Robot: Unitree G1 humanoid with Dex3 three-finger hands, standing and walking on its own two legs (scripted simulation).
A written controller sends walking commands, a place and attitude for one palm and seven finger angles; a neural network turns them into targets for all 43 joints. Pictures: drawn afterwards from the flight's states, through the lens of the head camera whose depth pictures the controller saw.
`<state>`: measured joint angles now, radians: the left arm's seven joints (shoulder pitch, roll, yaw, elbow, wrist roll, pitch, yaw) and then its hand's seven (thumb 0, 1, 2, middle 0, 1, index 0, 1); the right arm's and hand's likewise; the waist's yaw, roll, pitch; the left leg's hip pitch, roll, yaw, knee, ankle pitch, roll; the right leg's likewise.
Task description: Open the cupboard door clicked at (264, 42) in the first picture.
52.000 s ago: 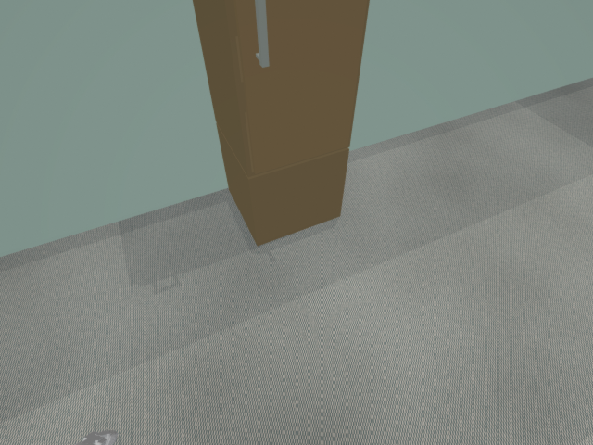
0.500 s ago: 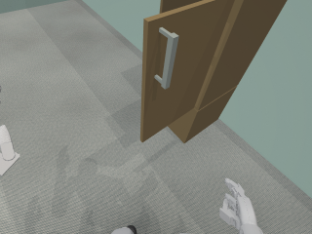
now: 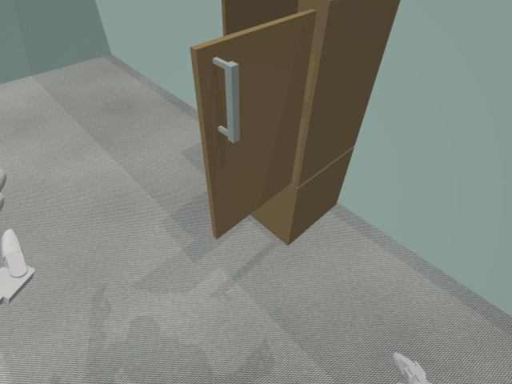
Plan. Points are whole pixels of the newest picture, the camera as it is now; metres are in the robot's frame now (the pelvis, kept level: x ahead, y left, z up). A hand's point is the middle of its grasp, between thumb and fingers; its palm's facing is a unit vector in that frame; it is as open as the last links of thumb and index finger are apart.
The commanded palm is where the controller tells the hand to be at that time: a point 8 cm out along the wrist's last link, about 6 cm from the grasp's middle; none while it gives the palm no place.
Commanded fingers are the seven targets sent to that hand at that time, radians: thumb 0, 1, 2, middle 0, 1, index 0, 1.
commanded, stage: stop stepping back and stand still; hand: left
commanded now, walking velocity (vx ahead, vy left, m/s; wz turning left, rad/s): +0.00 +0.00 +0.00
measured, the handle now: (226, 102) +0.63 +0.07 +0.14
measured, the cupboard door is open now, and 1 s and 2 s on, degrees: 92 92 92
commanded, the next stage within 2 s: let the arm hang, fingers relaxed in 0.16 s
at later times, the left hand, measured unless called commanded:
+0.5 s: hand out of the picture +0.07 +0.21 -0.14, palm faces -0.02 -0.96 -0.29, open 7.4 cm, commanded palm none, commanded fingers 0.00 0.90 0.90 -0.20 -0.30 -0.20 -0.30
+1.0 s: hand out of the picture -0.06 +0.23 -0.15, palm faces +0.05 -0.94 -0.33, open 7.4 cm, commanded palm none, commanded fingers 0.00 0.90 0.90 -0.20 -0.30 -0.20 -0.30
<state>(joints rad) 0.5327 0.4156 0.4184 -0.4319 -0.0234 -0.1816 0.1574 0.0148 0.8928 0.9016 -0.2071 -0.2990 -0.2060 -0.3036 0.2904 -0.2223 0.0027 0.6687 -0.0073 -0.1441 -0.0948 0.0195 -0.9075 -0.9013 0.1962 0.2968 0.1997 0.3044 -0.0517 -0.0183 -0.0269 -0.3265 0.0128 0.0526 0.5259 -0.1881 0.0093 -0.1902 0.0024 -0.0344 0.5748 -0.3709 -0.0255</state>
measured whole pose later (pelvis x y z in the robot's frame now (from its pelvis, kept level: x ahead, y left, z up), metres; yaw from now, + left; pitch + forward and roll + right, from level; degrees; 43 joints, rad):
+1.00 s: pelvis -0.03 +0.00 +0.01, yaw +2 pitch -2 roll -1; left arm 0.26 0.27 0.04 1.16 0.01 0.02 0.01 0.01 0.91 0.90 -0.20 -0.30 -0.20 -0.30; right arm 0.22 -0.23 -0.03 1.13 -0.02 0.03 -0.02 0.01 -0.91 -0.90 0.20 0.30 0.20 0.30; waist 0.00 0.05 0.08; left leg -0.27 0.00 -0.02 0.45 -0.13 0.01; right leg -0.15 0.02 -0.08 0.44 -0.26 -0.04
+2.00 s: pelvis +0.01 -0.02 +0.02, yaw +0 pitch -2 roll +0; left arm 0.13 0.30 0.01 1.14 0.01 -0.01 0.01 0.00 0.91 0.90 -0.20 -0.30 -0.20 -0.30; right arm 0.10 -0.32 -0.01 1.13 -0.01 0.01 -0.02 0.01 -0.91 -0.90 0.20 0.30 0.20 0.30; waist -0.01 0.03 0.08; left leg -0.15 0.02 0.00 0.32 -0.14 -0.03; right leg -0.04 0.04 -0.05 0.30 -0.24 -0.06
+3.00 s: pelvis +0.01 -0.01 +0.02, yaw -1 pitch -2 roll +0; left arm 0.12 0.32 0.01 1.13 0.01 -0.02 0.01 0.00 0.91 0.90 -0.20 -0.30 -0.20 -0.30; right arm 0.10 -0.32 -0.01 1.13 -0.01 0.01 -0.01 0.01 -0.91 -0.90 0.20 0.30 0.20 0.30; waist -0.01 0.02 0.07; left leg -0.14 0.01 0.02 0.30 -0.13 -0.01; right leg -0.02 0.03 -0.03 0.28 -0.23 -0.04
